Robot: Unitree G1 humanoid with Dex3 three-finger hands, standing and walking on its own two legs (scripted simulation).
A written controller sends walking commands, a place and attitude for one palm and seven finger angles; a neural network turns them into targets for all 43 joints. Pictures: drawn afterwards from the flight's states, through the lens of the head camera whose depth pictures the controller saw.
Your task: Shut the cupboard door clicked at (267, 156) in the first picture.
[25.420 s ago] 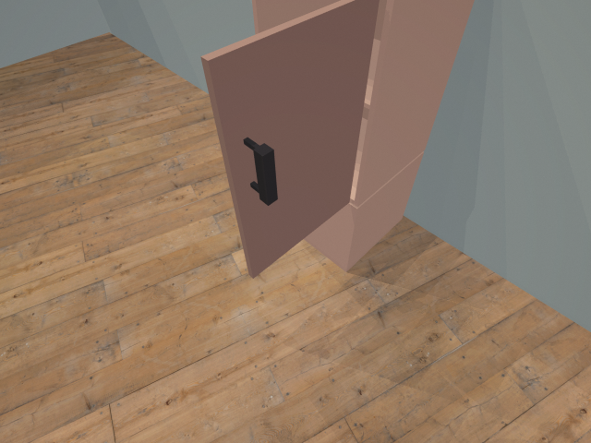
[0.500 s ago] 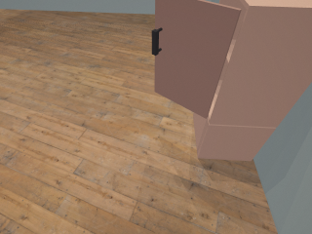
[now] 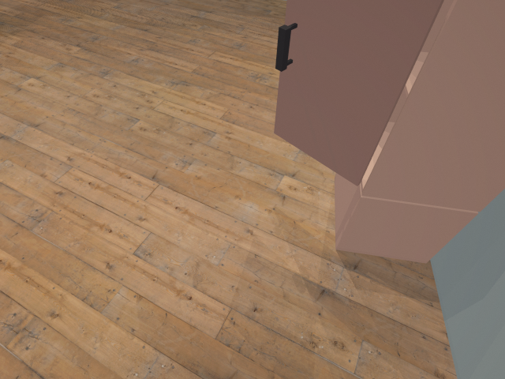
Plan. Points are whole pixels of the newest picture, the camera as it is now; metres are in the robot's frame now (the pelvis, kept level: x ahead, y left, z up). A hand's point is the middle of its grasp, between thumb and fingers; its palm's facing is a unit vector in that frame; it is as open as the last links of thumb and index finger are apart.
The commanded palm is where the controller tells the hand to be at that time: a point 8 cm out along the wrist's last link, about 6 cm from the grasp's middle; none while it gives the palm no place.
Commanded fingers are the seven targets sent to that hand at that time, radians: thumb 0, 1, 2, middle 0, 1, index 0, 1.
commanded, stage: walk to a spot facing it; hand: left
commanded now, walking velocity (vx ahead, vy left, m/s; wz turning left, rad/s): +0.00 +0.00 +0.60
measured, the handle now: (287, 46) +0.99 -0.08 +0.04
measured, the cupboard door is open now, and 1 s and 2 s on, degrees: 55 55 55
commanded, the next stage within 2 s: turn to face it in 1.70 s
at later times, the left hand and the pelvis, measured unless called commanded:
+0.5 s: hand out of the picture +0.04 +0.21 -0.15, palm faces +0.28 -0.91 -0.29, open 7.4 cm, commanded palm none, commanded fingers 0.00 0.90 0.90 -0.20 -0.30 -0.20 -0.30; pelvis -0.01 -0.03 +0.00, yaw +18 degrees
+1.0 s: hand out of the picture -0.10 +0.20 -0.18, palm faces +0.62 -0.75 -0.24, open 7.4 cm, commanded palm none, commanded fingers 0.00 0.90 0.90 -0.20 -0.30 -0.20 -0.30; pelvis +0.05 +0.04 -0.01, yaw +37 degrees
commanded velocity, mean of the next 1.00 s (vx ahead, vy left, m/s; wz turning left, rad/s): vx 0.16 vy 0.00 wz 0.57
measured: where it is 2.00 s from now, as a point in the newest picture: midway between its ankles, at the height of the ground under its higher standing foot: (173, 335)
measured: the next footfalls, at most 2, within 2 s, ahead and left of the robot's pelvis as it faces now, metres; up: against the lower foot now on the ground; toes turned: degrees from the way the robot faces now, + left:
right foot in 0.50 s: +0.06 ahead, -0.15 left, +0.00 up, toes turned +19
left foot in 0.88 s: +0.01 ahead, +0.14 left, +0.00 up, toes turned +41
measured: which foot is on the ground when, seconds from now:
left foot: down 0.00-0.50, up 0.52-0.86, down 0.88-1.00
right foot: down 0.00-0.08, up 0.10-0.48, down 0.50-0.88, up 0.90-1.00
